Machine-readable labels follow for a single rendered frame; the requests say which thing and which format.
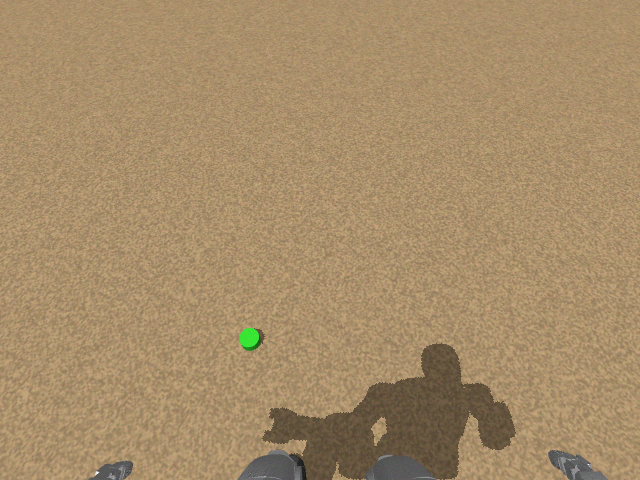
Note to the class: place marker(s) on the right robot hand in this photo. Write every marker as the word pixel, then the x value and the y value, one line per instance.
pixel 574 467

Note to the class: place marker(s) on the tin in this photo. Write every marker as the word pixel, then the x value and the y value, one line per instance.
pixel 250 339

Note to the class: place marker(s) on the left robot hand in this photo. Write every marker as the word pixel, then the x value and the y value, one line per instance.
pixel 116 471

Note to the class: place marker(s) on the left robot foot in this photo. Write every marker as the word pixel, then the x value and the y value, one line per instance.
pixel 299 463

